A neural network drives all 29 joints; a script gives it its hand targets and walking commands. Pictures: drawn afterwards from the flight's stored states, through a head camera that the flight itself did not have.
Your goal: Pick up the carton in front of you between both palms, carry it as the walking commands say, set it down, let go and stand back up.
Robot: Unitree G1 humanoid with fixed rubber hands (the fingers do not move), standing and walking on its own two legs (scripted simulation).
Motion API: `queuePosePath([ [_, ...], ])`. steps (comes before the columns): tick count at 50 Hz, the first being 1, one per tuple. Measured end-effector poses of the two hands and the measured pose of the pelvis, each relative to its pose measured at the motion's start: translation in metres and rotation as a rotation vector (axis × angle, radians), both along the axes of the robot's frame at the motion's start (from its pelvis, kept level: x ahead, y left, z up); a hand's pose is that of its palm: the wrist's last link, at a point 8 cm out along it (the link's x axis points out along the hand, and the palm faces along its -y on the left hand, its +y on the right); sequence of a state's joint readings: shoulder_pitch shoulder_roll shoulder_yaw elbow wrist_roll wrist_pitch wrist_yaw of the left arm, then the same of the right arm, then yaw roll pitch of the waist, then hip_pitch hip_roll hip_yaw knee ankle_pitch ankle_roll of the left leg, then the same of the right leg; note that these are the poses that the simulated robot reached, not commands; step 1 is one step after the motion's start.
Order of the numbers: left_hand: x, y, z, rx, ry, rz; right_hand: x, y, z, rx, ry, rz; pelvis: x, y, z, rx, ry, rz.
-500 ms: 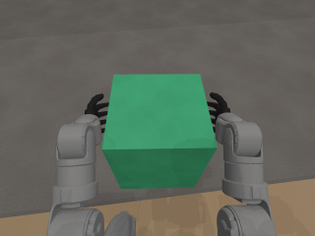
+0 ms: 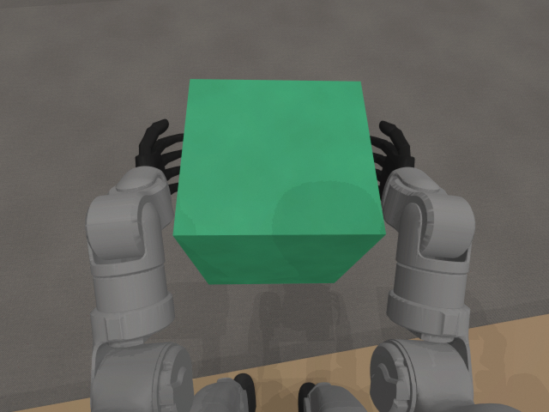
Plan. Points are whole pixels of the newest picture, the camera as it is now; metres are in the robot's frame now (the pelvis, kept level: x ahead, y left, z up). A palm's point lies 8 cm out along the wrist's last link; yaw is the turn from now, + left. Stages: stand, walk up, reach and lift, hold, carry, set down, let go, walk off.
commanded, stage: carry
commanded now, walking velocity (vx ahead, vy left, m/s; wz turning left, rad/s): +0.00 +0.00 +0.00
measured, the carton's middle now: (273, 197) +0.39 +0.00 +0.03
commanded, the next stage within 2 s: none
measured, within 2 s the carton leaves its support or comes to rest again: neither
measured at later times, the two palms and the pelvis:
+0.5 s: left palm (172, 166) +0.39 +0.12 +0.12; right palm (424, 164) +0.38 -0.18 +0.12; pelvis +0.03 -0.03 +0.00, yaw +0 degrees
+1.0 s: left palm (162, 184) +0.35 +0.12 +0.14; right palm (436, 179) +0.35 -0.18 +0.14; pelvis +0.00 -0.03 +0.01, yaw +0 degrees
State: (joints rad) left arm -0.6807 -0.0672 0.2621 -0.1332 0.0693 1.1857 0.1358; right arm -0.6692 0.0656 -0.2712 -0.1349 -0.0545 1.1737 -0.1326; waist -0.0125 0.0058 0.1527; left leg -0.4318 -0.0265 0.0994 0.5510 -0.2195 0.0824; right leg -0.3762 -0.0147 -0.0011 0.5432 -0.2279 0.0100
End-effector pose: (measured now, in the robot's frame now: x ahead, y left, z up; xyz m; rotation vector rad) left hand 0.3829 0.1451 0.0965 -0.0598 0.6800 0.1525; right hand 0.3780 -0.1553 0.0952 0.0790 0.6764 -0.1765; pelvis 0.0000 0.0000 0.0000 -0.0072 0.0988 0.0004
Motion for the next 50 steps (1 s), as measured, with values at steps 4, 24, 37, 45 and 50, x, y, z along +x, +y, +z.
queuePosePath([
  [4,0.010,-0.002,0.011,0.024,-0.002,0.012,0.018,-0.002,0.010,-0.001,-0.002,0.032,0.019,-0.007,0.001,-0.002,0.006,0.002],
  [24,0.005,-0.027,0.023,0.070,0.069,-0.051,0.008,-0.027,0.024,-0.067,0.071,0.064,0.030,-0.028,-0.001,0.010,-0.029,-0.002],
  [37,-0.020,-0.028,0.041,0.078,0.070,-0.053,-0.016,-0.029,0.041,-0.074,0.071,0.075,0.014,-0.030,0.004,0.008,-0.051,-0.007],
  [45,-0.030,-0.026,0.042,0.079,0.082,-0.055,-0.025,-0.026,0.044,-0.083,0.083,0.082,0.007,-0.030,0.006,0.006,-0.056,-0.008],
  [50,-0.033,-0.025,0.041,0.079,0.086,-0.058,-0.027,-0.025,0.044,-0.085,0.087,0.083,0.003,-0.030,0.006,0.005,-0.055,-0.008],
])
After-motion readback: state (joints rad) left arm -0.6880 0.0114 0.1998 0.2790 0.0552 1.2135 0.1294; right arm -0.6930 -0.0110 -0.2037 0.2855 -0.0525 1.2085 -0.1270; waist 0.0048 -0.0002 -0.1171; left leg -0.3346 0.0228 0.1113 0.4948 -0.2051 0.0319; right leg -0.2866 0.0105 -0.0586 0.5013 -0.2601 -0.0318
